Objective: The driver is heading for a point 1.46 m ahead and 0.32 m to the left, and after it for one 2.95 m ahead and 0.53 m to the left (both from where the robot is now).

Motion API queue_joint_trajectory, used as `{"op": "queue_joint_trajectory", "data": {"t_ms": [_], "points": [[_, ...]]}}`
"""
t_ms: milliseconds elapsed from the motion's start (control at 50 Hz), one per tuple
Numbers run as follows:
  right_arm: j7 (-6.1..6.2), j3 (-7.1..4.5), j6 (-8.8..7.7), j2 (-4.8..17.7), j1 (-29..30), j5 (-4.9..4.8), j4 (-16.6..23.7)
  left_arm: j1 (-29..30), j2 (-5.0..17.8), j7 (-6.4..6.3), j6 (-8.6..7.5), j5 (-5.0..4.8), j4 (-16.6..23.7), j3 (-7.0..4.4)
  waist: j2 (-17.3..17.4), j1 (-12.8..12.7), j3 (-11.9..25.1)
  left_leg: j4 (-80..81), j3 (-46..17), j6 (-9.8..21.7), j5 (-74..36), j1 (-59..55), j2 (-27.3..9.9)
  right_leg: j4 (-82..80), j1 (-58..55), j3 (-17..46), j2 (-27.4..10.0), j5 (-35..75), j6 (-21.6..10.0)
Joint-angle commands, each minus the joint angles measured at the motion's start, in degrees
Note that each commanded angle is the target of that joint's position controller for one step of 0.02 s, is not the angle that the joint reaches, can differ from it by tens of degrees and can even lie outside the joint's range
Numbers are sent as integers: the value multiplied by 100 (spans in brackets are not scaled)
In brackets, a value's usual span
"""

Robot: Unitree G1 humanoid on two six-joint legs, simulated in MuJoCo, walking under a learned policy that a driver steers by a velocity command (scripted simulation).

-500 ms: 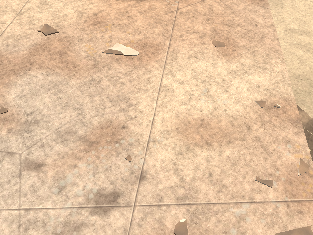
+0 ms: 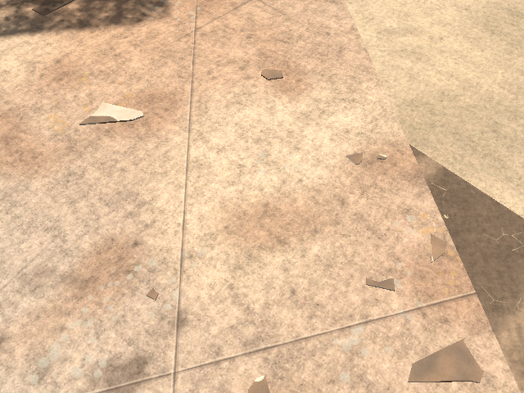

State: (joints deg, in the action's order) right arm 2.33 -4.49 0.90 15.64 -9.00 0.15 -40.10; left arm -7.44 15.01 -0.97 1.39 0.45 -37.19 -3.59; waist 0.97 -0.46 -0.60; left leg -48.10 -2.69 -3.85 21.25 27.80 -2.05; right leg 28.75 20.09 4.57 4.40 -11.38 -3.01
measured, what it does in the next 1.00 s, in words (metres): steps on the spot: left foot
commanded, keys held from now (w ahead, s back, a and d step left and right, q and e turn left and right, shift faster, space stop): no key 0.80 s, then w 0.20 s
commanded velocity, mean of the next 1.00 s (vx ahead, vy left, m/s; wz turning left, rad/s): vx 0.03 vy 0.00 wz -0.05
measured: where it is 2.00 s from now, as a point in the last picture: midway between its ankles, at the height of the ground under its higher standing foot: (274, 361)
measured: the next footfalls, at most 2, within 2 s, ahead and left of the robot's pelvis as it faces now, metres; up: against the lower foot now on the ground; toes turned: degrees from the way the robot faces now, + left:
left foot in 0.08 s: +0.05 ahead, +0.15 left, +0.00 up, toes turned -2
left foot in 1.50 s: +0.44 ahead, +0.15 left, +0.00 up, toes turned +0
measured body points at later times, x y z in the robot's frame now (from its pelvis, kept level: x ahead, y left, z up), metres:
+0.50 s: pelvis +0.02 +0.03 -0.01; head +0.02 +0.03 +0.44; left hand +0.16 +0.27 -0.11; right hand +0.16 -0.22 -0.11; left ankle +0.01 +0.15 -0.74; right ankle +0.03 -0.09 -0.74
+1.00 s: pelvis +0.05 +0.03 -0.01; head +0.04 +0.02 +0.44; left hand +0.18 +0.28 -0.11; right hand +0.13 -0.23 -0.13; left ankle +0.01 +0.15 -0.74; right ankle +0.04 -0.08 -0.73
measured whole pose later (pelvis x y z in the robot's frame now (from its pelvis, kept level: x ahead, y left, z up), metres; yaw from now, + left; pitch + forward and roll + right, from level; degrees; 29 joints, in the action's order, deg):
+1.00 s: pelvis +0.05 +0.03 -0.01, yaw -2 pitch +0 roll +0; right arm 1.2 -2.8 -1.8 12.2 -18.8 -0.9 -41.2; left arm -14.3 11.8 -0.2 -2.6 -1.4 -42.4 -3.7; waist 0.9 0.4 1.1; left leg -34.2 -0.4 1.7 22.5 11.7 0.0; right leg 39.6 17.5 0.4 1.5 -24.7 -3.1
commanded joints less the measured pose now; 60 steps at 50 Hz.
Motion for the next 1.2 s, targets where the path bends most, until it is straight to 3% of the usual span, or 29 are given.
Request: {"op": "queue_joint_trajectory", "data": {"t_ms": [20,60,80,100,120,140,160,200,280,400,800,840,880,920,940,960,1000,1020,1040,1060,1080,1100,1120,1140,1160,1200], "points": [[-58,-82,-119,429,94,-33,419,125,741,16,-60,13,334,-148,-1003,-67,554,793,74,85,10,-649,32,-800,-338,1486,-1436,118,-980],[-127,-39,-184,269,-173,7,324,167,530,21,-58,-27,292,-43,-856,183,506,2193,194,229,-900,-1499,116,-573,-115,1399,-1216,60,-708],[-142,-35,-218,371,-237,113,338,-76,363,27,-96,9,221,11,-602,135,583,2420,-138,333,-1527,-2014,-177,-395,91,1285,-1014,-174,-394],[-119,-99,-231,783,-264,190,424,-319,291,41,-152,101,217,25,232,-131,640,2389,-776,627,-2558,-2239,-877,210,342,802,-567,-669,-69],[-152,-72,-240,696,35,200,306,-404,282,52,-171,65,259,-1,1251,-444,595,2606,-1146,1120,-1794,-1322,-1120,193,-167,197,-305,-972,187],[-184,39,-267,282,359,170,462,-245,496,44,-163,106,191,-43,1017,-342,449,2741,-978,1045,-1022,-999,-874,123,-554,218,-412,-605,298],[-178,37,-279,255,294,157,438,-14,518,48,-139,98,217,-75,885,-194,362,2655,-717,797,-493,-990,-599,110,-565,199,-356,-388,283],[-153,-6,-324,433,139,105,440,41,473,41,-77,68,218,-85,527,-63,132,2496,-447,568,-354,-1030,-378,42,-388,332,-396,-174,161],[-75,26,-315,309,-160,78,448,-38,289,65,-146,22,160,-64,84,52,183,2184,-252,546,-702,-1315,-227,-57,-238,448,-470,17,74],[-104,44,-289,205,-167,64,533,-133,212,57,-186,15,106,-76,-209,76,286,2017,-162,558,-985,-1431,-125,-38,-332,503,-515,280,120],[-143,41,-340,53,-325,39,471,-131,100,-36,-169,-7,38,-96,-115,30,224,2099,-127,553,-1080,-1308,-45,46,-635,475,-542,566,189],[-131,33,-308,60,-458,38,411,-251,51,-42,-149,-13,-42,-86,-20,38,250,2272,-134,642,105,-1277,20,97,-579,277,-361,-570,169],[-87,-42,-276,311,-609,-37,411,-298,135,-41,-205,-84,-30,-112,319,99,-147,2663,-655,1013,1753,-1156,-235,497,54,-74,-117,-1892,115],[-67,-82,-318,530,-912,-77,321,-150,53,6,-390,-178,50,-88,797,180,-513,3383,-1912,1559,2704,-1327,-1105,1301,730,-480,-120,-1596,118],[-67,-102,-342,629,-962,-106,270,-22,63,30,-481,-214,82,-80,808,216,-745,3552,-2386,1773,2685,-1215,-1428,1461,867,-463,-287,-1433,65],[-68,-101,-367,658,-941,-115,241,2,56,63,-554,-222,85,-81,786,196,-817,3567,-2464,1827,2416,-1170,-1520,1482,868,-405,-405,-1436,-13],[-119,-65,-365,602,-643,-159,274,-364,-16,152,-651,-217,-64,-76,785,-44,-679,3338,-1825,1600,1759,-952,-1240,604,66,-571,-394,-1407,-200],[-148,-44,-349,538,-437,-195,317,-786,22,183,-672,-179,-261,-120,696,-257,-497,3059,-1351,1394,1359,-499,-915,160,-916,-633,-276,-914,-234],[-157,12,-370,340,-263,-176,376,-1293,211,191,-676,-139,-447,-209,452,-463,-269,2352,-873,1139,745,-86,-555,-6,-1704,-258,-409,-638,-264],[-148,116,-452,-25,-31,-171,581,-1928,740,172,-702,-107,-556,-354,-817,-618,-67,463,144,658,116,755,262,-879,-2372,1547,-1338,-1589,-738],[-111,57,-562,215,115,-224,811,-2361,1115,236,-746,-73,-560,-428,-1830,-741,-24,-1169,47,499,1062,1867,561,-1765,-2800,3808,-2430,-1739,-1581],[-132,-30,-621,473,-41,-299,750,-2102,760,223,-789,-42,-519,-295,-1175,-508,-233,-2013,-349,589,1115,2436,259,-1702,-2784,3812,-2620,-1640,-1704],[-179,-15,-637,435,-204,-290,620,-1885,547,201,-802,-66,-451,-220,-778,-349,-320,-2269,-379,691,555,2607,42,-1586,-2777,3104,-2381,-1454,-1507],[-207,3,-650,357,-232,-203,543,-1685,519,191,-783,-70,-402,-196,-465,-261,-250,-2172,-293,747,-4,2606,-128,-1634,-2672,2535,-2159,-1240,-1277],[-235,-9,-654,350,-158,-129,521,-1511,459,185,-747,-63,-382,-146,-374,-190,-284,-1950,-258,729,-420,2479,-290,-1720,-2485,2094,-1992,-672,-1101],[-331,19,-624,228,-132,-97,462,-1549,281,170,-679,-43,-460,-57,-530,-144,-230,-1619,-6,594,-916,2084,-374,-1883,-2155,1300,-1667,397,-938]]}}
Keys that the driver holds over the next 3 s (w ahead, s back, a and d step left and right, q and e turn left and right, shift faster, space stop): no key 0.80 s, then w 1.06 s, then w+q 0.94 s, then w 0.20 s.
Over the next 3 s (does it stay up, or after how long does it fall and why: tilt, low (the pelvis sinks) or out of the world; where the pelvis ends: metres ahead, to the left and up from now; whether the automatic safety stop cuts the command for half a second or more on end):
stays up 1.04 0.16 0.00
